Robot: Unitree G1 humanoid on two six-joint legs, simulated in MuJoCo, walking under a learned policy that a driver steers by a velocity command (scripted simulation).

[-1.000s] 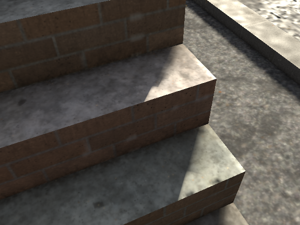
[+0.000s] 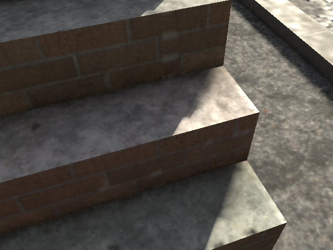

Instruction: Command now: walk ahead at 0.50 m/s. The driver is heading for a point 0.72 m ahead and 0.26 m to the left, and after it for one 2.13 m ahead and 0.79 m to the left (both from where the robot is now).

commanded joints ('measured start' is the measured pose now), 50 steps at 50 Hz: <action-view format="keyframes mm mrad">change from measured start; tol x64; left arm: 1 -6 1 -30 -16 3 -21 11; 50 2 161 15 -45 3 -3 23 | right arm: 1 -31 87 64 -135 9 -17 29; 50 -134 118 103 -125 30 -53 -28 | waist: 1 -69 -57 57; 50 -23 -85 -90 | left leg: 1 -552 41 -113 367 23 23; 15 572 63 -6 -1200 -439 83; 20 -151 14 1 -1459 -610 -9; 25 -437 189 -38 146 -237 -159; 36 265 187 -563 -1817 -368 177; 50 -949 81 -71 118 249 -73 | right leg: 1 242 -373 391 -199 -45 -186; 7 -296 -274 88 -456 62 -177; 13 133 -248 -14 -139 1549 -208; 18 -95 -210 15 -303 -133 -253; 31 42 -332 -32 -443 105 -202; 39 -29 65 13 1006 -110 -89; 43 165 -46 -163 -336 158 -92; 47 588 -239 136 160 909 152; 50 443 -456 581 -234 -337 -68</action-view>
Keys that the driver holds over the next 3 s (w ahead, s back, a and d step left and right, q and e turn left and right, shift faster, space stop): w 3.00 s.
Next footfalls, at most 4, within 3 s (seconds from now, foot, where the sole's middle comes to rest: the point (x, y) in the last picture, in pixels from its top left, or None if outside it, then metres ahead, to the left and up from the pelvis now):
0.32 left None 0.19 0.18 -0.54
0.64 left None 0.06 0.24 -0.55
0.92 right None -0.08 0.14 -0.77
1.34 left None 0.09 0.37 -0.56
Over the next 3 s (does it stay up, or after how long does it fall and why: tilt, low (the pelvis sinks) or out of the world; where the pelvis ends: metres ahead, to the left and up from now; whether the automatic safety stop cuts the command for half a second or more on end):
stays up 0.18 0.25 0.21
